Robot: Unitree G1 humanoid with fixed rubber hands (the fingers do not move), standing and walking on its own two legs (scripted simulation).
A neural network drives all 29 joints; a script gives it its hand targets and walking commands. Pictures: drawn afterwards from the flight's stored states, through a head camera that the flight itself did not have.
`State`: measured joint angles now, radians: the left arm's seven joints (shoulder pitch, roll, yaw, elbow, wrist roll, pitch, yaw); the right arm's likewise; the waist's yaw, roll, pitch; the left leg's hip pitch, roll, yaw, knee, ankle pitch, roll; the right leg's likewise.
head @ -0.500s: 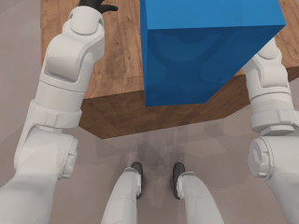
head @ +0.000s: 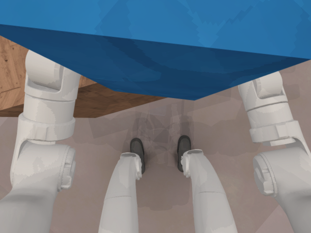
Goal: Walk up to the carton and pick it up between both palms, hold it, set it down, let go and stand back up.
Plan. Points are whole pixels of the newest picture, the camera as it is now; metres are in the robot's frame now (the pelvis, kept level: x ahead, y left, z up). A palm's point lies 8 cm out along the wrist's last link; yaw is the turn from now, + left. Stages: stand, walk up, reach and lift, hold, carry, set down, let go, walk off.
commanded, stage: set down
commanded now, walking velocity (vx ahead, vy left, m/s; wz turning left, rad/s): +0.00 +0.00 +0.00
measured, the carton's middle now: out of the picture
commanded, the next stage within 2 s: none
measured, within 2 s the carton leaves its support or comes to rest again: rests again in 0.86 s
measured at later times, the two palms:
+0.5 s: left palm out of the picture +0.45 +0.23 +0.27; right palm out of the picture +0.51 -0.11 +0.29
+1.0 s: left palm (12, 96) +0.38 +0.20 +0.08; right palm (264, 61) +0.41 -0.14 +0.07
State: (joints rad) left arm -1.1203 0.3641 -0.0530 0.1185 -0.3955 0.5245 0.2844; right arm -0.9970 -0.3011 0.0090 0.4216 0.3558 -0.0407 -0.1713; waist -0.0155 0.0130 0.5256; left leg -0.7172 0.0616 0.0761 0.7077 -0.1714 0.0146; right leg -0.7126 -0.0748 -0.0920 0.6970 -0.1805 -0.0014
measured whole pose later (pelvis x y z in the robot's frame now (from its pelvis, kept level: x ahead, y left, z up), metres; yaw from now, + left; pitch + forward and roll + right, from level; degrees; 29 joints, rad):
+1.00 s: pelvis +0.05 +0.00 +0.04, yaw -1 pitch +2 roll +0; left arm -0.37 0.10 0.00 0.52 -0.15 0.15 0.26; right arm -0.47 -0.15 0.03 0.81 0.26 0.01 -0.04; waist 0.09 -0.04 -0.02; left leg -0.27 0.05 0.04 0.38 -0.14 -0.03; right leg -0.27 0.00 0.02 0.37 -0.13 0.02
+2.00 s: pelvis +0.10 -0.01 +0.04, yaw +0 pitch -3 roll +0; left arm 0.34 0.16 -0.04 -0.03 -0.09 0.17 0.10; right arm 0.41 -0.16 0.12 0.06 0.19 -0.08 -0.06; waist 0.08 -0.04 0.06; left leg -0.04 0.06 0.02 0.28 -0.18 -0.05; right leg -0.04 0.01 0.00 0.28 -0.18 0.00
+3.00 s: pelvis +0.12 +0.00 +0.04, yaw -2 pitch +0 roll +0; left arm 0.30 0.13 0.01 0.19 0.00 0.42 0.05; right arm 0.34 -0.13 0.09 0.36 0.10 0.09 -0.07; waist 0.04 -0.02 0.03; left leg -0.08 0.06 0.05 0.29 -0.20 -0.04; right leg -0.08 0.01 0.03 0.27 -0.19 0.01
